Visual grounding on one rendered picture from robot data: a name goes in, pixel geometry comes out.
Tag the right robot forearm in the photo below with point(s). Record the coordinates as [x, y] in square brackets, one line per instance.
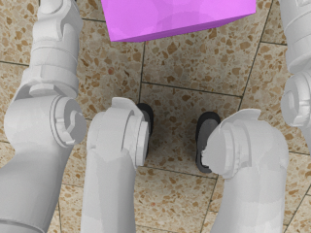
[296, 20]

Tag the left robot forearm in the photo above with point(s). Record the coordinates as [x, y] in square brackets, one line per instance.
[54, 54]

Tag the robot right thigh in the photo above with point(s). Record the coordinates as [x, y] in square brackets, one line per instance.
[247, 152]

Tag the robot left upper arm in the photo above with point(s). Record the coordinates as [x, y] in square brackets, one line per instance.
[43, 131]

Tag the carton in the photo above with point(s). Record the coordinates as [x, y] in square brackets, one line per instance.
[137, 21]

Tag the left robot foot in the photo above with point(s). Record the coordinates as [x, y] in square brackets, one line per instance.
[149, 118]

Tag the robot right upper arm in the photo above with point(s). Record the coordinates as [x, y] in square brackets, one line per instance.
[296, 103]

